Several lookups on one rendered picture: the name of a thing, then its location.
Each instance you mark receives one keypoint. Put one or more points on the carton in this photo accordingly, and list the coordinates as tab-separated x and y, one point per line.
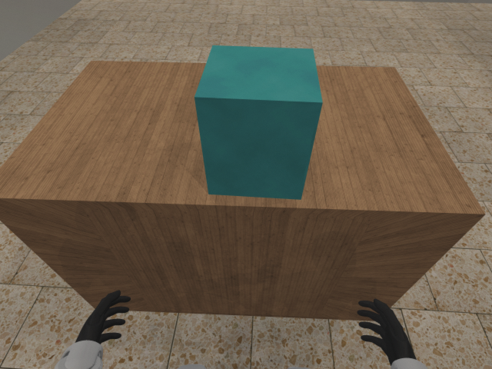
258	109

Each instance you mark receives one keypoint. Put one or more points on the pedestal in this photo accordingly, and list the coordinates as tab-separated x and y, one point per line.
109	190

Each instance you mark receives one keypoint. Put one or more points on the robot right hand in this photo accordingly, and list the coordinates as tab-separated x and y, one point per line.
395	343

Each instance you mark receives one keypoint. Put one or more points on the robot left hand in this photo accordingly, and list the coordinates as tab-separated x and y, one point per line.
97	323

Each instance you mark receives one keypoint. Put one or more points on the robot left forearm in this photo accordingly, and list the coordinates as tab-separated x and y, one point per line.
82	355

